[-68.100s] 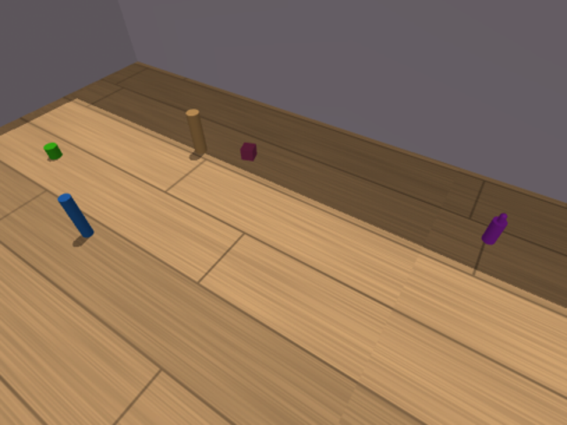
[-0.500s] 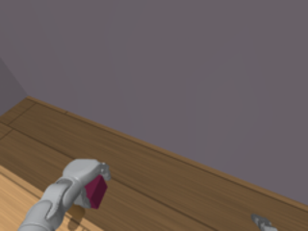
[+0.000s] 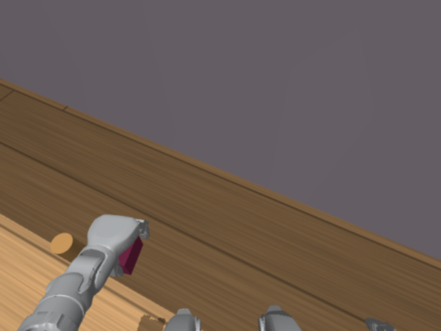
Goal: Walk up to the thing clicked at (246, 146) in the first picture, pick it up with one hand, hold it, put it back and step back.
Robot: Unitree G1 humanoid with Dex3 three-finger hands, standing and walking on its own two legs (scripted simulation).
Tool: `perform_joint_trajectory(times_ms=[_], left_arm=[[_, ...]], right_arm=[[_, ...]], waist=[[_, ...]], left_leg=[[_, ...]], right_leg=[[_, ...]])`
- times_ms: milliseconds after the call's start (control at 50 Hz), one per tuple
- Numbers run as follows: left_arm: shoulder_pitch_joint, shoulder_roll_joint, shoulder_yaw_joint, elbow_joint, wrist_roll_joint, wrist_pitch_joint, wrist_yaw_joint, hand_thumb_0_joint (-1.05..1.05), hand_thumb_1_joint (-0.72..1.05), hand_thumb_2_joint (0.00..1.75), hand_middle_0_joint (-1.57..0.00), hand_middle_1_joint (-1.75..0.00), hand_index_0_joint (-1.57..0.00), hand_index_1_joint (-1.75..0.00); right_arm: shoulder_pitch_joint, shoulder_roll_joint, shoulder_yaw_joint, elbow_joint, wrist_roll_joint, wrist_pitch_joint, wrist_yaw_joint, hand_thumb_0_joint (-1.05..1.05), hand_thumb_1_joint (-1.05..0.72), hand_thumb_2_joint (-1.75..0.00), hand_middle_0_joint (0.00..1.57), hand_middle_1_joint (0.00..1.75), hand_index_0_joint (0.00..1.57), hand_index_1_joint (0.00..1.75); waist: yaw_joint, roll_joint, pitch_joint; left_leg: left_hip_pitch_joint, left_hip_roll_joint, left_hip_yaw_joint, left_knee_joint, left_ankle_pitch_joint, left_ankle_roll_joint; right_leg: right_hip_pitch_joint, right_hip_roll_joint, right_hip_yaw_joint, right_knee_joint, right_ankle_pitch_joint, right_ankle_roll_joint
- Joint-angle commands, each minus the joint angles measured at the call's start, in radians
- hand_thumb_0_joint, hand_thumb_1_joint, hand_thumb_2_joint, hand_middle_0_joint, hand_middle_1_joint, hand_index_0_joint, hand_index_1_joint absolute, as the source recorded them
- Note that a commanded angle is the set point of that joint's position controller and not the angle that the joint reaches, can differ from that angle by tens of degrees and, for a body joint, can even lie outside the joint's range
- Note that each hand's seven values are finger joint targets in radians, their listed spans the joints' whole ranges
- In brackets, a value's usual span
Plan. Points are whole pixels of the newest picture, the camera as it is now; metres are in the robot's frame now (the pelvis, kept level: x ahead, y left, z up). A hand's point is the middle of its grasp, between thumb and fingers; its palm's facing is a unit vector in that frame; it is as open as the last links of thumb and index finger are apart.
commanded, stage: crouch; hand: left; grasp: from above
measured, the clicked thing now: (119, 250) +0.33 +0.24 -0.15
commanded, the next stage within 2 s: lower in 1.40 s
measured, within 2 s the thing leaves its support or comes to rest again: neither
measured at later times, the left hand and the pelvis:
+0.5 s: hand (148, 262) +0.35 +0.22 -0.34, palm faces -0.45 +0.08 -0.89, open 9.4 cm; pelvis -0.04 +0.01 -0.19, yaw -1 degrees
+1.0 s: hand (155, 266) +0.37 +0.22 -0.45, palm faces -0.47 +0.05 -0.88, open 9.5 cm; pelvis -0.04 +0.00 -0.28, yaw -3 degrees
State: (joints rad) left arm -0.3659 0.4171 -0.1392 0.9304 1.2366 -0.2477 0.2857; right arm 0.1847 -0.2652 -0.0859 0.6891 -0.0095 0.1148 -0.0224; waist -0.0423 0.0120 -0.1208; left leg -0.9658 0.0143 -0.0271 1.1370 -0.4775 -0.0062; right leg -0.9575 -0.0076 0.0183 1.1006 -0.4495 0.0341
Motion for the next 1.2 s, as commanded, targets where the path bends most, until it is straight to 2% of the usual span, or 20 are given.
perform_joint_trajectory(times_ms=[0, 100, 160, 200, 300, 380, 460, 500, 540, 580, 620, 700, 780, 820, 860, 960, 1020, 1040, 1100, 1180], left_arm=[[-0.379, 0.185, 0.083, -0.125, 0.011, 0.015, 0.124, 0.00, 0.60, 0.65, -1.02, -0.47, -1.02, -0.47], [-0.456, 0.206, 0.101, -0.071, 0.030, 0.031, 0.159, 0.00, 0.61, 0.61, -1.03, -0.41, -1.02, -0.41], [-0.464, 0.198, 0.100, -0.022, 0.039, 0.035, 0.161, 0.00, 0.61, 0.60, -1.03, -0.40, -1.03, -0.40], [-0.459, 0.245, 0.134, 0.019, 0.053, 0.036, 0.162, 0.00, 0.63, 0.62, -1.04, -0.41, -1.04, -0.42], [-0.535, 0.236, 0.127, 0.083, 0.054, 0.027, 0.159, 0.00, 0.68, 0.65, -1.05, -0.46, -1.06, -0.46], [-0.616, 0.285, 0.152, 0.033, 0.062, 0.003, 0.158, 0.00, 0.69, 0.70, -1.07, -0.48, -1.07, -0.48], [-0.639, 0.243, 0.134, 0.100, 0.059, 0.000, 0.171, 0.00, 0.71, 0.74, -1.06, -0.54, -1.07, -0.54], [-0.676, 0.288, 0.156, 0.085, 0.067, -0.001, 0.181, 0.00, 0.68, 0.74, -1.06, -0.51, -1.06, -0.51], [-0.653, 0.267, 0.147, 0.106, 0.064, 0.000, 0.187, 0.00, 0.65, 0.74, -1.03, -0.52, -1.03, -0.52], [-0.696, 0.344, 0.188, 0.060, 0.070, -0.010, 0.196, 0.00, 0.65, 0.81, -1.06, -0.54, -1.05, -0.55], [-0.672, 0.309, 0.173, 0.099, 0.073, -0.008, 0.197, 0.00, 0.64, 0.81, -1.04, -0.54, -1.04, -0.55], [-0.680, 0.365, 0.207, 0.094, 0.084, -0.017, 0.206, 0.00, 0.58, 0.82, -1.01, -0.53, -0.99, -0.54], [-0.606, 0.309, 0.186, 0.192, 0.083, -0.011, 0.196, 0.00, 0.54, 0.81, -0.98, -0.53, -0.96, -0.55], [-0.673, 0.359, 0.202, 0.130, 0.083, -0.022, 0.193, 0.00, 0.52, 0.80, -0.96, -0.55, -0.94, -0.56], [-0.639, 0.323, 0.182, 0.143, 0.079, -0.022, 0.186, 0.00, 0.50, 0.83, -0.94, -0.55, -0.93, -0.57], [-0.643, 0.333, 0.191, 0.166, 0.078, -0.036, 0.181, 0.00, 0.47, 0.81, -0.92, -0.56, -0.90, -0.58], [-0.677, 0.379, 0.214, 0.133, 0.087, -0.056, 0.193, 0.00, 0.46, 0.80, -0.91, -0.56, -0.90, -0.57], [-0.625, 0.330, 0.190, 0.180, 0.087, -0.051, 0.194, 0.00, 0.45, 0.81, -0.90, -0.55, -0.89, -0.57], [-0.682, 0.380, 0.214, 0.126, 0.104, -0.064, 0.208, 0.00, 0.44, 0.81, -0.89, -0.57, -0.88, -0.58], [-0.685, 0.352, 0.200, 0.183, 0.111, -0.054, 0.226, 0.00, 0.40, 0.85, -0.87, -0.59, -0.85, -0.61]], right_arm=[[0.066, -0.156, -0.066, -0.060, -0.017, -0.048, -0.006, 0.00, -0.91, -0.90, 0.20, 0.30, 0.20, 0.30], [0.093, -0.172, -0.079, -0.028, -0.034, -0.083, -0.010, 0.00, -0.91, -0.90, 0.20, 0.30, 0.20, 0.30], [0.095, -0.173, -0.077, -0.017, -0.046, -0.097, -0.006, 0.00, -0.91, -0.90, 0.20, 0.30, 0.20, 0.30], [0.100, -0.181, -0.076, -0.018, -0.051, -0.106, 0.000, 0.00, -0.91, -0.90, 0.20, 0.30, 0.20, 0.30], [0.110, -0.191, -0.069, -0.004, -0.064, -0.133, 0.019, 0.00, -0.91, -0.90, 0.20, 0.30, 0.20, 0.30], [0.129, -0.191, -0.067, 0.004, -0.075, -0.148, 0.036, 0.00, -0.91, -0.90, 0.20, 0.30, 0.20, 0.30], [0.137, -0.187, -0.057, 0.010, -0.087, -0.168, 0.056, 0.00, -0.91, -0.90, 0.20, 0.30, 0.20, 0.30], [0.144, -0.195, -0.060, 0.016, -0.089, -0.171, 0.061, 0.00, -0.91, -0.90, 0.20, 0.30, 0.20, 0.30], [0.144, -0.186, -0.053, 0.010, -0.094, -0.174, 0.073, 0.00, -0.91, -0.90, 0.20, 0.30, 0.20, 0.30], [0.158, -0.179, -0.048, 0.021, -0.097, -0.174, 0.078, 0.00, -0.92, -0.91, 0.20, 0.30, 0.20, 0.30], [0.149, -0.179, -0.045, 0.017, -0.102, -0.176, 0.085, 0.00, -0.92, -0.91, 0.20, 0.30, 0.20, 0.30], [0.150, -0.175, -0.039, 0.021, -0.107, -0.172, 0.096, 0.00, -0.92, -0.91, 0.20, 0.30, 0.20, 0.30], [0.145, -0.183, -0.040, 0.014, -0.110, -0.170, 0.109, 0.00, -0.92, -0.91, 0.20, 0.30, 0.20, 0.30], [0.152, -0.185, -0.045, 0.025, -0.112, -0.166, 0.114, 0.00, -0.92, -0.91, 0.20, 0.30, 0.20, 0.30], [0.146, -0.184, -0.047, 0.017, -0.112, -0.162, 0.119, 0.00, -0.92, -0.91, 0.20, 0.30, 0.20, 0.30], [0.147, -0.192, -0.049, 0.021, -0.114, -0.158, 0.126, 0.00, -0.92, -0.91, 0.20, 0.30, 0.20, 0.30], [0.142, -0.195, -0.052, 0.033, -0.116, -0.159, 0.127, 0.00, -0.92, -0.91, 0.20, 0.30, 0.20, 0.30], [0.136, -0.193, -0.045, 0.027, -0.116, -0.158, 0.129, 0.00, -0.93, -0.91, 0.20, 0.30, 0.20, 0.30], [0.154, -0.199, -0.050, 0.040, -0.119, -0.158, 0.132, 0.00, -0.93, -0.91, 0.20, 0.30, 0.20, 0.30], [0.138, -0.206, -0.048, 0.043, -0.123, -0.161, 0.136, 0.00, -0.93, -0.91, 0.20, 0.30, 0.20, 0.30]], waist=[[-0.023, 0.069, -0.443], [-0.038, 0.100, -0.576], [-0.050, 0.089, -0.561], [-0.045, 0.081, -0.584], [-0.077, 0.108, -0.607], [-0.084, 0.148, -0.712], [-0.112, 0.153, -0.676], [-0.106, 0.181, -0.731], [-0.113, 0.159, -0.729], [-0.108, 0.166, -0.741], [-0.114, 0.174, -0.743], [-0.113, 0.171, -0.729], [-0.118, 0.174, -0.698], [-0.119, 0.185, -0.716], [-0.116, 0.178, -0.731], [-0.128, 0.176, -0.690], [-0.116, 0.189, -0.686], [-0.118, 0.191, -0.666], [-0.124, 0.207, -0.708], [-0.127, 0.217, -0.692]], left_leg=[[0.110, -0.035, 0.014, 0.015, 0.149, 0.023], [0.014, -0.024, -0.017, 0.159, 0.161, 0.025], [-0.096, -0.025, -0.027, 0.225, 0.121, 0.022], [-0.155, -0.031, -0.022, 0.271, 0.084, 0.022], [-0.264, -0.033, -0.055, 0.355, -0.004, 0.010], [-0.295, -0.039, -0.056, 0.445, 0.007, 0.008], [-0.387, -0.042, -0.056, 0.499, -0.071, 0.008], [-0.369, -0.041, -0.053, 0.533, -0.042, 0.006], [-0.420, -0.049, -0.028, 0.574, -0.047, 0.015], [-0.454, -0.052, -0.011, 0.613, -0.046, 0.022], [-0.479, -0.054, -0.002, 0.647, -0.034, 0.023], [-0.540, -0.055, 0.007, 0.694, -0.030, 0.029], [-0.554, -0.052, -0.003, 0.723, -0.009, 0.025], [-0.570, -0.053, 0.002, 0.747, -0.009, 0.030], [-0.586, -0.055, 0.007, 0.765, 0.003, 0.031], [-0.608, -0.051, -0.006, 0.791, -0.005, 0.026], [-0.646, -0.050, 0.005, 0.812, -0.044, 0.029], [-0.640, -0.051, 0.000, 0.808, -0.036, 0.024], [-0.619, -0.049, 0.002, 0.834, 0.001, 0.024], [-0.633, -0.046, -0.002, 0.842, -0.029, 0.023]], right_leg=[[-0.049, 0.031, -0.035, 0.004, 0.124, -0.064], [-0.223, 0.026, -0.047, 0.182, 0.110, -0.070], [-0.323, 0.024, -0.056, 0.260, 0.071, -0.067], [-0.369, 0.023, -0.057, 0.303, 0.038, -0.066], [-0.529, 0.015, -0.073, 0.420, -0.034, -0.062], [-0.596, 0.016, -0.084, 0.504, -0.030, -0.067], [-0.682, 0.011, -0.089, 0.555, -0.084, -0.068], [-0.699, 0.011, -0.092, 0.587, -0.065, -0.070], [-0.682, 0.012, -0.089, 0.593, -0.055, -0.067], [-0.674, 0.014, -0.086, 0.609, -0.048, -0.067], [-0.696, 0.015, -0.086, 0.632, -0.035, -0.066], [-0.702, 0.019, -0.089, 0.666, -0.029, -0.066], [-0.764, 0.021, -0.101, 0.708, -0.018, -0.067], [-0.754, 0.025, -0.099, 0.722, -0.007, -0.067], [-0.747, 0.030, -0.099, 0.737, 0.008, -0.065], [-0.810, 0.031, -0.110, 0.777, -0.009, -0.066], [-0.826, 0.034, -0.107, 0.792, -0.038, -0.068], [-0.844, 0.031, -0.110, 0.804, -0.038, -0.069], [-0.843, 0.034, -0.112, 0.827, -0.003, -0.068], [-0.898, 0.035, -0.120, 0.851, -0.030, -0.069]])
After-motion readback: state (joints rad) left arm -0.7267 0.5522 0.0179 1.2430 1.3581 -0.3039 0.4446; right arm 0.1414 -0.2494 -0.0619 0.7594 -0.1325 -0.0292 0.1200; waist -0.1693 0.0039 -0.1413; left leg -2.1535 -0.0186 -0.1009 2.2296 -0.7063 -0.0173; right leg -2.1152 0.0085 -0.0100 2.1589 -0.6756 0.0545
